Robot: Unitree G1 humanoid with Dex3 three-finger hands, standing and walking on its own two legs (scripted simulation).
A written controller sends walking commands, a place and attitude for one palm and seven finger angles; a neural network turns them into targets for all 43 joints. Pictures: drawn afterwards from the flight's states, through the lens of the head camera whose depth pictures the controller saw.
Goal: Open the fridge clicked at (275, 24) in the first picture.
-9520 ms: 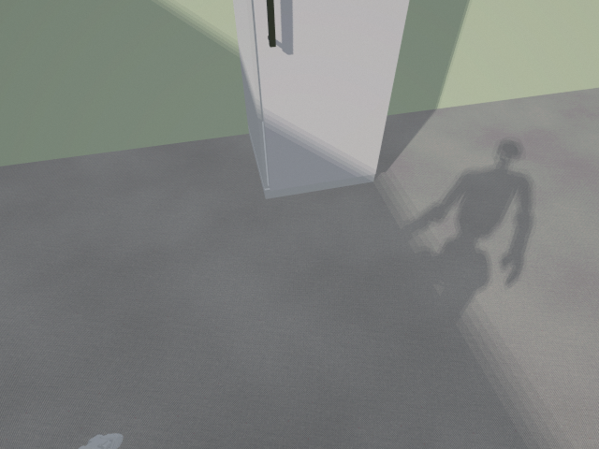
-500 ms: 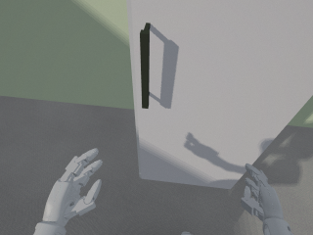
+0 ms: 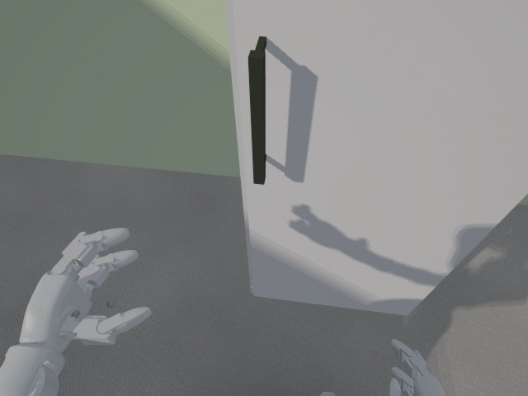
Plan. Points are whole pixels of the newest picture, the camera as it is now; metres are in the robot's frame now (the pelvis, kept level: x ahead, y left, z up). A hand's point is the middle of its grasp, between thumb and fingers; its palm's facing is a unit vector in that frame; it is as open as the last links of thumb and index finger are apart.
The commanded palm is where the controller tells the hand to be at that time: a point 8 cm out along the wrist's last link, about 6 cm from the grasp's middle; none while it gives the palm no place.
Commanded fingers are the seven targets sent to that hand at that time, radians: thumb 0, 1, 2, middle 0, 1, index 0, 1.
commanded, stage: raise the hand to about handle height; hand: left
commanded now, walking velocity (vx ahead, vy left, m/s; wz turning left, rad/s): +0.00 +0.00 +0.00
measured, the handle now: (260, 120) +0.49 +0.03 +0.16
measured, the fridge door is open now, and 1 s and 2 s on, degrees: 0 0 0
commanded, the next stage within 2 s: move the hooked fingers beside the handle in 1.24 s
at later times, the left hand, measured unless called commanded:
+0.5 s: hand (58, 249) +0.26 +0.26 +0.15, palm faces +0.00 -1.00 -0.08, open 13.8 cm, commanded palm +0.23 +0.31 +0.15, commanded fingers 0.00 -0.50 0.30 -0.30 -1.20 -0.30 -1.20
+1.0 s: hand (44, 212) +0.29 +0.28 +0.18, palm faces -0.02 -1.00 -0.07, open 14.0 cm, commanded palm +0.26 +0.32 +0.18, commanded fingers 0.00 -0.50 0.30 -0.30 -1.20 -0.30 -1.20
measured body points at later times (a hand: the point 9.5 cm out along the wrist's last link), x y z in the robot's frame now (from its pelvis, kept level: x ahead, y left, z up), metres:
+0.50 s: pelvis +0.01 +0.00 +0.03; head +0.01 -0.01 +0.48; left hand +0.26 +0.31 +0.15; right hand +0.21 -0.22 -0.03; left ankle -0.02 +0.10 -0.70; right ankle +0.04 -0.13 -0.70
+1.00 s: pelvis +0.02 +0.00 +0.04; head +0.01 -0.01 +0.49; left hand +0.29 +0.33 +0.18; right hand +0.18 -0.24 -0.03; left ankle -0.02 +0.10 -0.70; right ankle +0.04 -0.13 -0.70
